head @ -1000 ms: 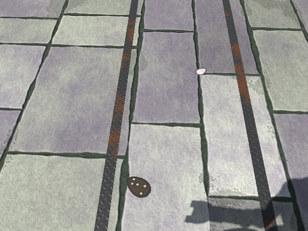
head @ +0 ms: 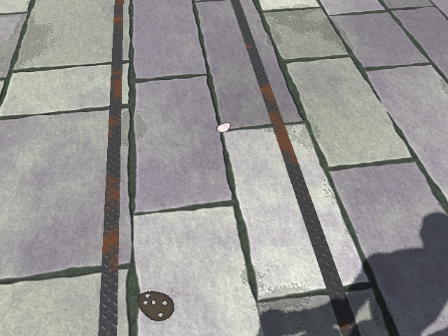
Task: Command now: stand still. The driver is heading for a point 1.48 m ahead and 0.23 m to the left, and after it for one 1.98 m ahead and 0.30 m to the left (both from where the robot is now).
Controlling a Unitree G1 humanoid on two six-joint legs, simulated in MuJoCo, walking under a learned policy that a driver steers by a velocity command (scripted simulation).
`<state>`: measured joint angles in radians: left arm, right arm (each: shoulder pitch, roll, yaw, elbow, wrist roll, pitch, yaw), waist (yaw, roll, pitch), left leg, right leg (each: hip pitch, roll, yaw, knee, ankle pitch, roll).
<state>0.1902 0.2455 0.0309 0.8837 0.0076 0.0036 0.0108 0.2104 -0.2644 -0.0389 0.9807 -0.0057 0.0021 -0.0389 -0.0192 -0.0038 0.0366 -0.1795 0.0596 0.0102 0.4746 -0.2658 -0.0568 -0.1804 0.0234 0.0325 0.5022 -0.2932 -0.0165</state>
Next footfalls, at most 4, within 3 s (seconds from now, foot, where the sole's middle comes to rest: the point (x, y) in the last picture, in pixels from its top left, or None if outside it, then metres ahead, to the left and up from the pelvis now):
1.26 right None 0.42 -0.09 -0.77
1.80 left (180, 272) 0.73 0.16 -0.77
2.34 right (248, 195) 1.04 -0.08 -0.77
2.92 left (180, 145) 1.31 0.19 -0.77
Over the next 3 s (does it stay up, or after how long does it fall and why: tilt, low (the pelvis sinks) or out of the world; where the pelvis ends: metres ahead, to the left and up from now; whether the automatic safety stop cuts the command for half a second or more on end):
stays up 1.21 0.09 -0.02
